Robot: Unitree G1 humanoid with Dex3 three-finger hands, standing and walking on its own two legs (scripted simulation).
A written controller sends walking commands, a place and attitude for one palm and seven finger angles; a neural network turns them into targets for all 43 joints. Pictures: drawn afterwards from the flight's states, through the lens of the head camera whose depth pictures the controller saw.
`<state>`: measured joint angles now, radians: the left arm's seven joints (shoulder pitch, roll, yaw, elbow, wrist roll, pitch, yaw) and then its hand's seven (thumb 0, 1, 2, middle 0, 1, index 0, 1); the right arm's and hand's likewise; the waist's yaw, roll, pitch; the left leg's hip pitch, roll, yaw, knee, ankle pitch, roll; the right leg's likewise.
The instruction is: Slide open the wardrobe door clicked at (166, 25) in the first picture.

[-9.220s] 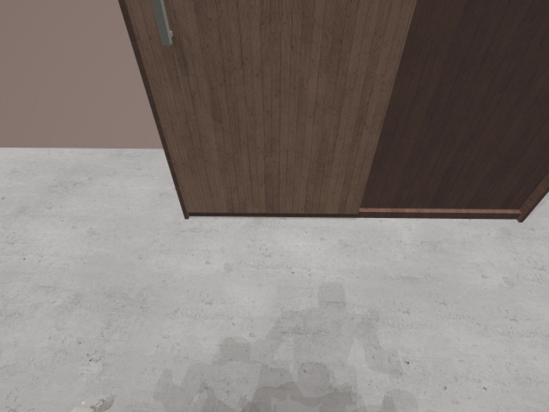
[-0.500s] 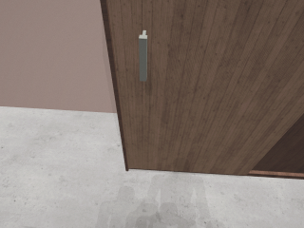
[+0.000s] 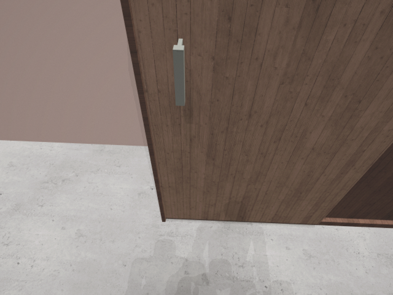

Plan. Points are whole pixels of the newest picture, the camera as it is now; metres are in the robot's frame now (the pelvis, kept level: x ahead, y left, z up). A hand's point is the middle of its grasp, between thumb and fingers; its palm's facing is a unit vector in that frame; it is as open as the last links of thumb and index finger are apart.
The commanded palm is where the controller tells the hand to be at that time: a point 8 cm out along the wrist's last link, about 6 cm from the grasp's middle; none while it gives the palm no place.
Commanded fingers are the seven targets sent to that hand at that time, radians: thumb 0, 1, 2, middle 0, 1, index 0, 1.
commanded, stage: look again from close up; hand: left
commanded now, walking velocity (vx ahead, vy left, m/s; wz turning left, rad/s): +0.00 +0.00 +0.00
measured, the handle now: (180, 73) +0.59 +0.08 +0.16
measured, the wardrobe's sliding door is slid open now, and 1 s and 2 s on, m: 0.00 0.00 0.00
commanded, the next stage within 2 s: shuffle to correct the standing spot in 1.58 s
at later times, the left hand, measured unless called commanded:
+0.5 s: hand out of the picture +0.00 +0.16 -0.18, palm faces +0.02 -0.98 -0.18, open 7.4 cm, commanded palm none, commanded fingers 0.00 0.90 0.90 -0.20 -0.30 -0.20 -0.30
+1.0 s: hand out of the picture +0.01 +0.17 -0.18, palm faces +0.01 -0.98 -0.20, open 7.4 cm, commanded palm none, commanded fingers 0.00 0.90 0.90 -0.20 -0.30 -0.20 -0.30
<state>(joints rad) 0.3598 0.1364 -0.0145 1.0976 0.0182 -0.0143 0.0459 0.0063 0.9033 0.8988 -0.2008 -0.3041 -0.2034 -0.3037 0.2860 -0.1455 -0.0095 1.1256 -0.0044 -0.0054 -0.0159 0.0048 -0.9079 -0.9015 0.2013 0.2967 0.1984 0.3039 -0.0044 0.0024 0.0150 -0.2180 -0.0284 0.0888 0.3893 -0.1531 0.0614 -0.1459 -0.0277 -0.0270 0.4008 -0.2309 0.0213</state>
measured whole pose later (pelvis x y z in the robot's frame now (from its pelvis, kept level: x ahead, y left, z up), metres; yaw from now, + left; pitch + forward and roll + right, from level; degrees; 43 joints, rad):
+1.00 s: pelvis +0.02 +0.00 +0.00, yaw -1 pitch -1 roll +0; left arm 0.32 0.16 -0.01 1.10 0.02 -0.02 0.04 0.01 0.90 0.90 -0.20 -0.30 -0.20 -0.30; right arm 0.27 -0.16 -0.01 1.13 -0.01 -0.02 -0.02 0.00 -0.91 -0.90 0.20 0.30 0.20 0.30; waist 0.00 0.00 0.03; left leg -0.19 -0.02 0.10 0.38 -0.18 0.06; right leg -0.11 -0.02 -0.02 0.38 -0.24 0.02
